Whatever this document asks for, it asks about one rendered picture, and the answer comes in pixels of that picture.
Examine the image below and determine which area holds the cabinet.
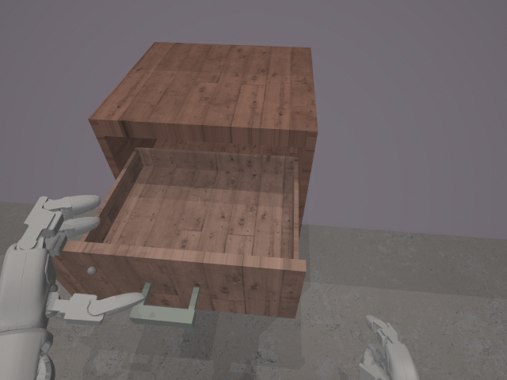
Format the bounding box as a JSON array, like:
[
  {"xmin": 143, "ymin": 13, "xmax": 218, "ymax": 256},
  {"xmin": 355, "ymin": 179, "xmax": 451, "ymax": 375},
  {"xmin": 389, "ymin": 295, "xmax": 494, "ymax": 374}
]
[{"xmin": 88, "ymin": 42, "xmax": 318, "ymax": 236}]

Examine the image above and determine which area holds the left robot forearm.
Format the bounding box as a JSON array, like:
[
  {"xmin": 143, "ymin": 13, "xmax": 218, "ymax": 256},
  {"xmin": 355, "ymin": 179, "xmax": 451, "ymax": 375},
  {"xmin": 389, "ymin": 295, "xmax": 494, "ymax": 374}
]
[{"xmin": 0, "ymin": 328, "xmax": 55, "ymax": 380}]

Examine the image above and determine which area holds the handle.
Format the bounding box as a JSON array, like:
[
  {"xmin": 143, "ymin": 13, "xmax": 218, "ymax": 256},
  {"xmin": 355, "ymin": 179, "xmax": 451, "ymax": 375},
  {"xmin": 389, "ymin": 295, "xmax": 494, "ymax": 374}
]
[{"xmin": 129, "ymin": 283, "xmax": 200, "ymax": 329}]

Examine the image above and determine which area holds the robot left hand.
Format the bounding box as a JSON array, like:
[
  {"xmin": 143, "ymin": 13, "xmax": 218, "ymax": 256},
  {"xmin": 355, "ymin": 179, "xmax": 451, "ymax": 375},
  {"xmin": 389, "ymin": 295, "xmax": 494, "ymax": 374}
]
[{"xmin": 0, "ymin": 195, "xmax": 146, "ymax": 333}]

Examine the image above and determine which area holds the drawer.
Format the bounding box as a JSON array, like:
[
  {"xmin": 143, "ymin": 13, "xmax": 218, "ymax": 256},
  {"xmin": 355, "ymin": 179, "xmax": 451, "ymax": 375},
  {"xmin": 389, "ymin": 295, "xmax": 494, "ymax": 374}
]
[{"xmin": 51, "ymin": 147, "xmax": 306, "ymax": 319}]

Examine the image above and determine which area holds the robot right hand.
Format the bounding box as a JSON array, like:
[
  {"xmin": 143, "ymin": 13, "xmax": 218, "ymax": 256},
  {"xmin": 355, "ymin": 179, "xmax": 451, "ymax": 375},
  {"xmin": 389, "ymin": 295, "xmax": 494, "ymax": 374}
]
[{"xmin": 359, "ymin": 314, "xmax": 420, "ymax": 380}]

